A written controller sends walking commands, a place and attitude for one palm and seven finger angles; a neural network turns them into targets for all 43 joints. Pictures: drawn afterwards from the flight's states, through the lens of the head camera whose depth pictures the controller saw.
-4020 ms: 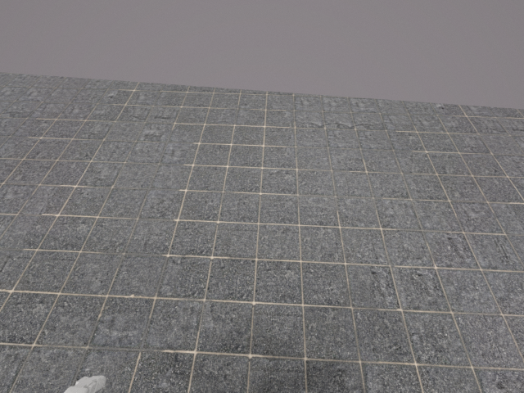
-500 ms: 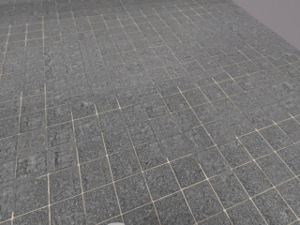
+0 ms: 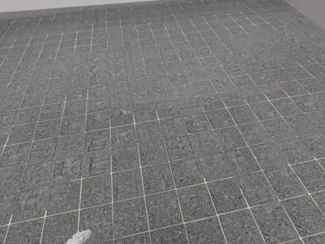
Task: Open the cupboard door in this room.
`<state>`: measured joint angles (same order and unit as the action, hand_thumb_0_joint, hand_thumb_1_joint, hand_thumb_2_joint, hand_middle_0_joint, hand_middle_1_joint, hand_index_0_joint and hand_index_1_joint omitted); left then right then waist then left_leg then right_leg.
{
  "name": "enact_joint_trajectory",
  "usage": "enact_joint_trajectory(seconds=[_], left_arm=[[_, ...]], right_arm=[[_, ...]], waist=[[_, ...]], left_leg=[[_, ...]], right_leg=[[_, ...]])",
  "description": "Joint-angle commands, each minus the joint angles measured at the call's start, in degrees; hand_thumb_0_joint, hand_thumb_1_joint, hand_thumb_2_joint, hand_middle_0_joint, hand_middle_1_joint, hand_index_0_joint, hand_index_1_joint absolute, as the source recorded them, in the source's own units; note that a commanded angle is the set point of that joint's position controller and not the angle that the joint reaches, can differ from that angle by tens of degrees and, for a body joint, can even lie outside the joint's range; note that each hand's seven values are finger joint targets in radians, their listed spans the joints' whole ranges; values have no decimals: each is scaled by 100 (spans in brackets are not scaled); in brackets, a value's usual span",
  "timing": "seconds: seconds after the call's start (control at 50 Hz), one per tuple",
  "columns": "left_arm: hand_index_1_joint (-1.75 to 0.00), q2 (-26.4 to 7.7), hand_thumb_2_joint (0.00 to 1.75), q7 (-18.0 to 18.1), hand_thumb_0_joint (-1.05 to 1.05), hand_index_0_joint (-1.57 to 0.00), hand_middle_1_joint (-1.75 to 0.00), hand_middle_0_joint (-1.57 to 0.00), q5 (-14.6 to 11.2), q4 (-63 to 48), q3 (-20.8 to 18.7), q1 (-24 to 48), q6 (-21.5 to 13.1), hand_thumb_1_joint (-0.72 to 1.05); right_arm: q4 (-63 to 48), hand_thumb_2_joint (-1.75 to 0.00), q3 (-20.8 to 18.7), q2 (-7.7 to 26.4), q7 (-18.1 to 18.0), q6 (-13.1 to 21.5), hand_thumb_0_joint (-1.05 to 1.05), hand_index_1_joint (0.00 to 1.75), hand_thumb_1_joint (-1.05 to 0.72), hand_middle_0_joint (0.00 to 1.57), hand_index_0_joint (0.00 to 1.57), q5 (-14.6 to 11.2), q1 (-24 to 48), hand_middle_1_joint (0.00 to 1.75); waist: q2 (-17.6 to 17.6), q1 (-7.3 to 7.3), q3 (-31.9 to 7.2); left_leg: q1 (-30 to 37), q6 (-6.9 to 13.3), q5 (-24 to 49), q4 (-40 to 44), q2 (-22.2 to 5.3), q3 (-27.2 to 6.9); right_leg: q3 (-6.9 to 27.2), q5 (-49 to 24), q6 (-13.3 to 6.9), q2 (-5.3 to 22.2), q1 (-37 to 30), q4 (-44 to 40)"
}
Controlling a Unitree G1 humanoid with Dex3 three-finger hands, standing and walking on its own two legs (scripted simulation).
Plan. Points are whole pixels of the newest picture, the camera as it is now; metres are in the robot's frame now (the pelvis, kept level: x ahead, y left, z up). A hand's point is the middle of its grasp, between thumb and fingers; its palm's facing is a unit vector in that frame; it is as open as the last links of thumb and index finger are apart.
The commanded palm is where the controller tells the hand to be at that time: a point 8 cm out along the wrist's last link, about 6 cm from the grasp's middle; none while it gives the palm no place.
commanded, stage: turn or walk to find it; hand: left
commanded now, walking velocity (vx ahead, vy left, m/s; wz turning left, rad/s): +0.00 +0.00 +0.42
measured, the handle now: out of the picture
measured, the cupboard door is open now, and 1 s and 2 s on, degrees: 0 0 0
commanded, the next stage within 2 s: none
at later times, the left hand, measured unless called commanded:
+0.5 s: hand out of the picture -0.04 +0.26 -0.18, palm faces +0.27 -0.94 -0.23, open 7.4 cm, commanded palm none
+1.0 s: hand out of the picture -0.02 +0.21 -0.13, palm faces +0.44 -0.85 -0.28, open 7.4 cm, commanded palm none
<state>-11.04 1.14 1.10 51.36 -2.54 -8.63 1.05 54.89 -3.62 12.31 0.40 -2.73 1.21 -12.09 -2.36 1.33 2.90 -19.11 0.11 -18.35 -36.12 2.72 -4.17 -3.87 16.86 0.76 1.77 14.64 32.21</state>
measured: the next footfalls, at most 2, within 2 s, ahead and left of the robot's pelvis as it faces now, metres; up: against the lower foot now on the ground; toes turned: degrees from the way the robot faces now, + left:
left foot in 0.36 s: +0.00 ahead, +0.14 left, +0.00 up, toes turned +15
right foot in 0.86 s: +0.04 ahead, -0.08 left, +0.00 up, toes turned +20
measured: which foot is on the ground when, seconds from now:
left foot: up 0.00-0.34, down 0.36-0.86, up 0.88-1.00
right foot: down 0.00-0.36, up 0.38-0.84, down 0.86-1.00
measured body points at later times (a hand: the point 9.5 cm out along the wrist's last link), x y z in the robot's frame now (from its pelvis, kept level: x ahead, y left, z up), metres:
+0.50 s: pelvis -0.02 +0.04 +0.01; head +0.00 +0.08 +0.45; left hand -0.05 +0.31 -0.16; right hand +0.11 -0.18 -0.12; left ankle -0.04 +0.13 -0.73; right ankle -0.02 -0.11 -0.66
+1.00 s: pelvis -0.04 -0.01 +0.01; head -0.01 -0.03 +0.46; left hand -0.05 +0.25 -0.11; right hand +0.11 -0.23 -0.16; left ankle -0.10 +0.11 -0.65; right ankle +0.00 -0.09 -0.73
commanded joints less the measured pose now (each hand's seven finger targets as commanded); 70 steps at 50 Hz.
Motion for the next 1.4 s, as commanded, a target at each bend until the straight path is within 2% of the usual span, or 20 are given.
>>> enact_joint_trajectory(seconds=[0.0, 0.08, 0.2, 0.3, 0.32, 0.34, 0.36, 0.48, 0.66, 0.78, 0.82, 0.84, 0.86, 0.96, 1.14, 1.22, 1.26, 1.28, 1.3, 1.38], left_arm=[[-30, -1282, 90, 113, 0, -20, -30, -20, 14, -364, -310, -404, -106, 90], [-30, -920, 90, 107, 0, -20, -30, -20, 41, -442, -196, 16, -151, 90], [-30, -1234, 90, 84, 0, -20, -30, -20, 82, -101, -290, -720, -121, 90], [-30, -1298, 90, 59, 0, -20, -30, -20, 18, 1, -332, -588, -42, 90], [-30, -1109, 90, 40, 0, -20, -30, -20, -35, -53, -304, -659, 9, 90], [-30, -690, 90, -2, 0, -20, -30, -20, -56, -269, -218, -655, 37, 90], [-30, -715, 90, 59, 0, -20, -30, -20, 14, -348, -144, -210, 129, 90], [-30, -715, 90, -50, 0, -20, -30, -20, -25, 33, -203, -370, 83, 90], [-30, -619, 90, -5, 0, -20, -30, -20, -39, -248, -176, 125, 92, 90], [-30, -606, 90, 44, 0, -20, -30, -20, -85, -245, -160, -375, -6, 90], [-30, -995, 90, 96, 0, -20, -30, -20, -26, -175, -234, -689, -105, 90], [-30, -1447, 90, 121, 0, -20, -30, -20, 50, -211, -324, -750, -141, 90], [-30, -1475, 90, 126, 0, -20, -30, -20, 7, -304, -342, -644, -117, 90], [-30, -860, 90, 102, 0, -20, -30, -20, 6, -425, -185, 111, -163, 90], [-30, -1234, 90, 72, 0, -20, -30, -20, 74, 12, -285, -805, -129, 90], [-30, -1322, 90, 66, 0, -20, -30, -20, 53, 103, -331, -745, -86, 90], [-30, -1115, 90, 37, 0, -20, -30, -20, -35, 83, -295, -742, -20, 90], [-30, -739, 90, -3, 0, -20, -30, -20, -55, -119, -225, -822, 10, 90], [-30, -703, 90, 31, 0, -20, -30, -20, 9, -252, -147, -375, 70, 90], [-30, -734, 90, -37, 0, -20, -30, -20, -18, -9, -208, -308, 86, 90]], right_arm=[[-529, -90, -286, 681, -2, -35, 0, 30, -90, 20, 20, 10, 213, 30], [-267, -90, -231, 533, 85, -58, 0, 30, -90, 20, 20, 16, -158, 30], [-399, -90, -109, 402, 66, -5, 0, 30, -90, 20, 20, -40, 438, 30], [-245, -90, -79, 501, 21, 122, 0, 30, -90, 20, 20, -64, -157, 30], [-219, -90, -143, 831, 27, 186, 0, 30, -90, 20, 20, -42, -345, 30], [-251, -90, -270, 1410, 8, 222, 0, 30, -90, 20, 20, 0, -549, 30], [-129, -90, -304, 1535, -55, 191, 0, 30, -90, 20, 20, -7, -782, 30], [-296, -90, -116, 1006, -185, 293, 0, 30, -90, 20, 20, -27, -42, 30], [-269, -90, -208, 1058, -153, 208, 0, 30, -90, 20, 20, 21, -297, 30], [-392, -90, -256, 1047, -112, 160, 0, 30, -90, 20, 20, 16, -82, 30], [-453, -90, -223, 711, -63, 163, 0, 30, -90, 20, 20, -74, -96, 30], [-620, -90, -162, 408, -33, 175, 0, 30, -90, 20, 20, -80, -94, 30], [-627, -90, -256, 709, -48, 74, 0, 30, -90, 20, 20, -3, -22, 30], [-221, -90, -241, 555, 67, -56, 0, 30, -90, 20, 20, 15, -305, 30], [-346, -90, -87, 414, 50, -6, 0, 30, -90, 20, 20, -49, 438, 30], [-272, -90, -45, 425, 8, 95, 0, 30, -90, 20, 20, -81, 130, 30], [-214, -90, -117, 816, 19, 178, 0, 30, -90, 20, 20, -52, -191, 30], [-248, -90, -246, 1371, -1, 214, 0, 30, -90, 20, 20, -7, -354, 30], [-148, -90, -284, 1537, -46, 171, 0, 30, -90, 20, 20, -10, -618, 30], [-306, -90, -117, 1049, -163, 224, 0, 30, -90, 20, 20, 2, 147, 30]], waist=[[1384, -241, -54], [1139, 19, 58], [1283, -398, -169], [1150, -79, -593], [274, 27, -728], [-1549, 103, -669], [-1539, 314, -622], [-508, -84, -548], [-554, 121, -413], [-572, -133, -717], [408, -290, -802], [1849, -327, -618], [1703, -373, -502], [1027, 54, 104], [1337, -414, -243], [1354, -239, -569], [404, -23, -750], [-1253, 48, -814], [-1242, 278, -692], [-717, -55, -259]], left_leg=[[-1209, -126, -1051, -2954, -201, -109], [-1085, -302, -295, -3166, -413, 247], [-688, -358, -857, -1364, -433, 692], [720, -219, 382, 853, -376, 955], [1502, -39, 1159, 1431, -867, 336], [1954, 607, 3023, 1673, -2312, -1530], [1431, 920, 2930, 1839, -2579, -1722], [1411, 870, 3411, 1644, -1591, -624], [1277, 1042, 2651, 1712, -1582, -1434], [768, 833, 2796, 1246, -1269, -1585], [-502, 279, 1268, 415, -676, -1085], [-1446, -135, -767, -706, 161, -11], [-1255, -162, -1395, -1867, -13, -62], [-1246, -317, -201, -3324, -370, 134], [-652, -384, -839, -1252, -410, 698], [226, -280, -196, 312, -320, 975], [1601, -64, 1291, 1502, -808, 457], [2251, 597, 3149, 1561, -2239, -1289], [1713, 1090, 3373, 1719, -2650, -1535], [1048, 891, 2954, 1676, -1773, -699]], right_leg=[[1925, -230, -938, 2192, -52, -1928], [606, -738, -697, 1569, -22, -1634], [392, -2130, -884, 1802, -749, -1172], [-170, -2309, -400, 1681, -495, -159], [-443, -1387, -73, 1362, 271, 644], [-673, 1361, 358, 609, 1659, 1796], [-70, 2000, 329, 522, 1552, 2619], [256, 639, 394, 440, 1530, 3091], [307, 915, 392, 199, 1205, 1907], [219, 202, 262, -54, -80, -46], [917, -495, 40, 754, -1504, -1406], [2270, -952, -590, 2171, -1681, -1672], [2323, -781, -1032, 2656, -800, -1829], [673, -948, -711, 1531, -144, -1634], [363, -2527, -911, 1789, -930, -1100], [40, -3019, -651, 1760, -974, -428], [-427, -1770, -120, 1391, 88, 629], [-677, 930, 301, 695, 1520, 1684], [-245, 2043, 303, 512, 1551, 2557], [220, 905, 320, 514, 1535, 3128]])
